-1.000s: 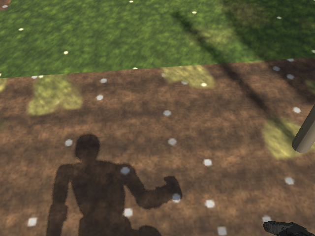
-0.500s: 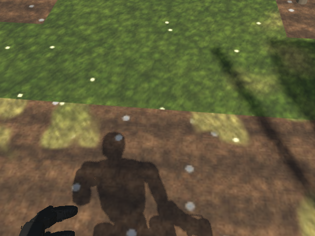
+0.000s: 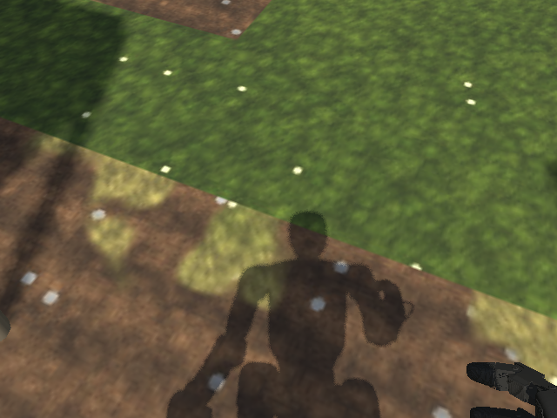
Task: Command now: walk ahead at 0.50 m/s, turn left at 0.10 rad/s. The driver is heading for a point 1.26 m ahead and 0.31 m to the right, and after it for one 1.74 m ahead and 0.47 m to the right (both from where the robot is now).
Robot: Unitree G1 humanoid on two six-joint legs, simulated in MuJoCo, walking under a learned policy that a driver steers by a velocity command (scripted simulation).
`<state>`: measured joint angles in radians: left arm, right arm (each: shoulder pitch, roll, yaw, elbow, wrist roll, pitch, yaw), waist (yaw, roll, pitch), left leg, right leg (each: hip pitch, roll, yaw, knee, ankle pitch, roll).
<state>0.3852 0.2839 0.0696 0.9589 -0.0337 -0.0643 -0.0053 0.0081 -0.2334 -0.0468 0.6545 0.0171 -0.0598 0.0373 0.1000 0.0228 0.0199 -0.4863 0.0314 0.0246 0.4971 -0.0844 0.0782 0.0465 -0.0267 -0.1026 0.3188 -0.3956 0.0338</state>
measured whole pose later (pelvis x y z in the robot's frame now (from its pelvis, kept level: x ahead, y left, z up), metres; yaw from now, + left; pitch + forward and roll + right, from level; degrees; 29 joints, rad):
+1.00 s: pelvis +0.47 -0.02 +0.01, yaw +0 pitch +1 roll -2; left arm 0.19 0.25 0.03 0.97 0.01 -0.04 0.00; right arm 0.11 -0.25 -0.05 0.86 -0.01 -0.03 -0.02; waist 0.03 0.03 0.01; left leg -0.38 0.05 -0.03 0.48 -0.06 0.00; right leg -0.16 0.06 -0.06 0.41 -0.28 -0.03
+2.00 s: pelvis +0.74 +0.05 +0.02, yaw -10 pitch -1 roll +2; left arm 0.21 0.27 0.09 0.93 -0.04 -0.03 0.03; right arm 0.24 -0.23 -0.06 1.02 -0.01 -0.10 0.01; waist -0.03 -0.04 0.02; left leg -0.12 -0.02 0.18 0.33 -0.18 0.05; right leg -0.60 -0.11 0.04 1.13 -0.25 -0.05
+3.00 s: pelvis +1.23 -0.17 +0.01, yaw -44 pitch +2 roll +1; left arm 0.26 0.32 0.09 0.71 -0.02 0.02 0.04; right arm 0.08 -0.25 -0.05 0.80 -0.03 -0.07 0.01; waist 0.02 -0.04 0.07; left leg -0.36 0.00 0.08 0.46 -0.13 0.03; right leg -0.52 -0.01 0.06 1.20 -0.50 0.04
